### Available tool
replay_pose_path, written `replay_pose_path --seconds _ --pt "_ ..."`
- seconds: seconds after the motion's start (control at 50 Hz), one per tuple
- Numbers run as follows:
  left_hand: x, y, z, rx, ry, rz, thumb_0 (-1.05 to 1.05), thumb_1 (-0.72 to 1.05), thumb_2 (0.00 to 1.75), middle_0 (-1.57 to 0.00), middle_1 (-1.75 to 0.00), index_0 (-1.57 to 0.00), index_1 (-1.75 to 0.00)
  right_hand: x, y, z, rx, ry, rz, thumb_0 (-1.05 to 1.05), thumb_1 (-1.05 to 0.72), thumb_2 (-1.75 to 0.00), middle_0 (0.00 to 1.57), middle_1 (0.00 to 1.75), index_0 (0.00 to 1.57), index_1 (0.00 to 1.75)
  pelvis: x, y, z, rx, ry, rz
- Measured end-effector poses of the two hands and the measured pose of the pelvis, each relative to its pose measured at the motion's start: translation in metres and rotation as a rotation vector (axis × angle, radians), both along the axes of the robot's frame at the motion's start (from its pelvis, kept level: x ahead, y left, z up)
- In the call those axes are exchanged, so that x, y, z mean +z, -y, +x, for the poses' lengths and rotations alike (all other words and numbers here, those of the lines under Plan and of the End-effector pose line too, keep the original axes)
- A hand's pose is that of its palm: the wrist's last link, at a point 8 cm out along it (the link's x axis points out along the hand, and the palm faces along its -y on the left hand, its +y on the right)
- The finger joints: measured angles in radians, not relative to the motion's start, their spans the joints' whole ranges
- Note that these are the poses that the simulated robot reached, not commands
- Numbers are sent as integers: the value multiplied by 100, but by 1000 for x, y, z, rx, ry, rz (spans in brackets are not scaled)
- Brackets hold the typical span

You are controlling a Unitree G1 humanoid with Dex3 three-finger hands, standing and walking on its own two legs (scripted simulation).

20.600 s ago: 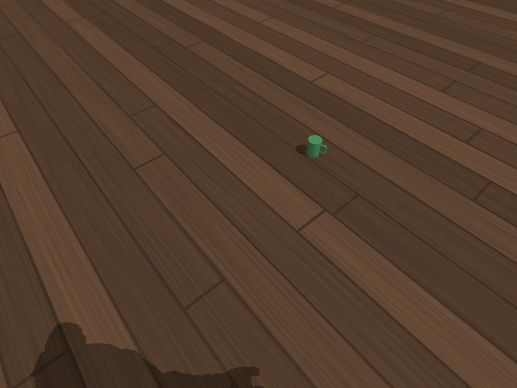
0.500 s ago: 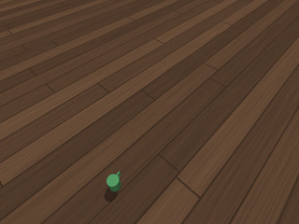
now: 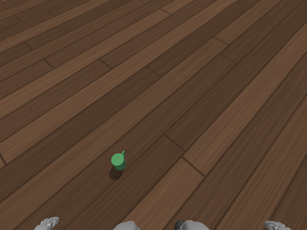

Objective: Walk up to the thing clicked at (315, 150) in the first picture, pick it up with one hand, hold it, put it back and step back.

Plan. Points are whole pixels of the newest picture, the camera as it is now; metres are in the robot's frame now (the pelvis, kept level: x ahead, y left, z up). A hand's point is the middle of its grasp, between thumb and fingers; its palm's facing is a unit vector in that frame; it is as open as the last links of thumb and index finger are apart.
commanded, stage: walk up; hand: left
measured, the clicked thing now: (120, 159) +0.54 +0.23 -0.72
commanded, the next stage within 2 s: none
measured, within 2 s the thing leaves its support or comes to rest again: neither
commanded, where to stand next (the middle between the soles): +0.13 +0.01 m, yaw -2 degrees
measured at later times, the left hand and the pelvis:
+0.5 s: hand out of the picture +0.02 +0.30 -0.17, palm faces -0.11 -0.92 -0.38, open 7.4 cm; pelvis -0.10 +0.04 -0.01, yaw -4 degrees
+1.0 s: hand out of the picture -0.12 +0.28 -0.16, palm faces +0.00 -0.94 -0.34, open 7.4 cm; pelvis -0.26 +0.02 -0.01, yaw +1 degrees
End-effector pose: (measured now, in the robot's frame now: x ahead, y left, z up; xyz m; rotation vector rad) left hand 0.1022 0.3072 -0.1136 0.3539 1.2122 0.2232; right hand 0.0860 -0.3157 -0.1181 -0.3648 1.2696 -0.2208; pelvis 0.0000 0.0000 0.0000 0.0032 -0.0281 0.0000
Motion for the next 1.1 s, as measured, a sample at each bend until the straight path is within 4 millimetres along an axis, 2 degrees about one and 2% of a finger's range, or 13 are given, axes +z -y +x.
replay_pose_path --seconds 0.14,0.2,0.26,0.34,0.44,0.56,0.64,0.72,0.8,0.88,0.94,1.02,1.1 --pt "-24 -32 4 -47 61 -13 0 90 89 -21 -30 -21 -30 1 -18 -48 -8 -26 -71 0 -91 -90 20 30 21 30 -19 -32 -29 17 -21 -9" --pt "-27 -38 0 -43 80 -18 0 90 89 -21 -30 -21 -30 5 -33 -74 -11 -64 -73 0 -91 -90 20 30 21 30 -16 -39 -43 5 -1 -3" --pt "-23 -37 -12 -46 60 -33 0 90 89 -20 -30 -20 -30 14 -45 -93 -25 -76 -67 1 -90 -90 20 30 21 30 -7 -44 -51 8 -9 -27" --pt "-19 -39 -38 -59 29 -42 0 90 89 -21 -30 -20 -30 18 -53 -102 -38 -41 -67 1 -90 -90 21 30 21 30 -2 -49 -65 -17 -20 -32" --pt "-19 -42 -71 -77 -10 -20 0 90 89 -21 -30 -21 -30 13 -55 -105 -41 49 -55 1 -90 -90 21 30 21 30 -5 -49 -88 -47 -9 -20" --pt "-14 -35 -105 -97 1 18 0 90 89 -21 -30 -21 -30 -3 -41 -119 -32 134 -20 1 -90 -90 21 30 21 30 -17 -36 -122 -87 12 4" --pt "-1 -22 -136 -90 27 22 0 90 89 -21 -30 -21 -30 -8 -28 -135 -41 162 0 1 -90 -90 21 30 21 30 -16 -26 -145 -66 28 -22" --pt "12 -16 -163 -67 54 25 0 90 89 -21 -30 -21 -30 1 -23 -158 -26 152 8 1 -90 -90 20 30 21 30 -7 -19 -165 -69 23 34" --pt "17 -14 -179 -59 84 27 1 90 89 -21 -30 -21 -30 5 -17 -187 1 123 -17 1 -90 -90 20 30 21 30 -3 -18 -190 -47 -3 35" --pt "11 -14 -191 -65 142 16 1 90 89 -21 -30 -21 -30 5 -15 -223 37 73 -56 1 -90 -90 20 30 21 30 -9 -19 -218 4 -11 16" --pt "-3 -17 -206 -57 179 -12 0 90 89 -21 -30 -21 -30 3 -19 -251 56 43 -81 1 -90 -90 20 30 21 30 -18 -20 -242 26 9 30" --pt "-12 -11 -247 -25 117 -51 0 90 89 -21 -30 -21 -30 13 -24 -282 62 38 -73 1 -90 -90 20 30 21 30 -12 -18 -262 27 27 18" --pt "-12 -6 -290 9 64 -72 0 90 89 -21 -30 -21 -30 26 -17 -296 64 71 -83 1 -90 -90 21 30 21 30 -4 -9 -278 11 15 -9"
